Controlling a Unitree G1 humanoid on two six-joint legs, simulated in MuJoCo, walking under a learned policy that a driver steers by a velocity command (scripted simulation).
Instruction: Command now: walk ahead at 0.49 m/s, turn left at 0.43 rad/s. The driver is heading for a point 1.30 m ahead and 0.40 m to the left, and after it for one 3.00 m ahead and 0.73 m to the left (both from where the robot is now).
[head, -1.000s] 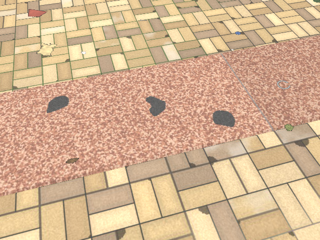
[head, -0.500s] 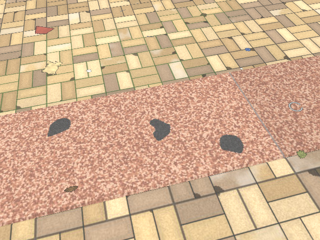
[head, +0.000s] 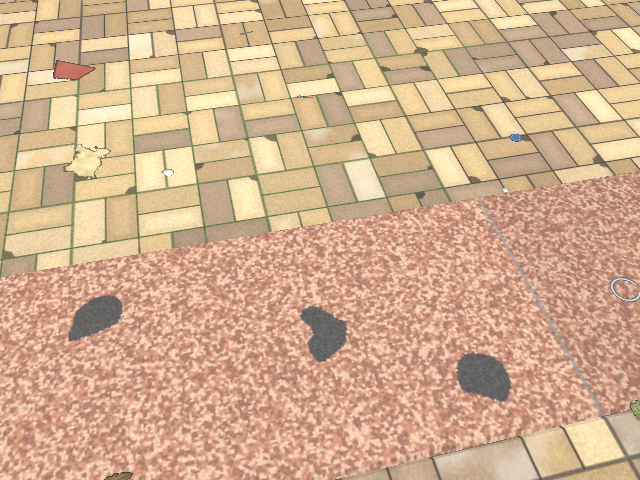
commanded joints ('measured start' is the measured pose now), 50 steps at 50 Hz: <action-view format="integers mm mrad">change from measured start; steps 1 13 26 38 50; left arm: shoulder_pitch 0 231 114 243 94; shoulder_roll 48 270 139 53 95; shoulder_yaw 10 82 61 25 32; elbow -61 -74 -31 -89 -110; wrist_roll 7 8 -2 44 0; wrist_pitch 8 -25 -2 43 116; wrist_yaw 13 -2 -15 -4 36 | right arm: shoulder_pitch -57 71 -145 -4 -190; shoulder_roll -161 -26 -75 -363 -161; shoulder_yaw -36 -3 -32 -119 -51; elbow -91 -164 -281 -346 -339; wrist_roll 7 22 23 -15 -17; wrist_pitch -20 1 43 57 57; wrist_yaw -24 -38 -11 -14 -28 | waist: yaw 40 127 66 51 67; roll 80 -170 -35 334 123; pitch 42 -288 5 -297 -187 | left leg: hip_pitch -194 -413 -567 466 -94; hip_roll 226 28 239 435 302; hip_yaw -214 -141 -62 -438 -206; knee -178 668 644 284 10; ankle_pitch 15 -314 64 953 275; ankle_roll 162 -35 -97 244 159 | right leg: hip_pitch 99 975 594 31 156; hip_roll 19 -251 -143 125 28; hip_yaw -30 424 -79 -196 -20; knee -230 -682 -895 294 -51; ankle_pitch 177 -63 317 -546 -114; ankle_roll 35 -193 -166 76 78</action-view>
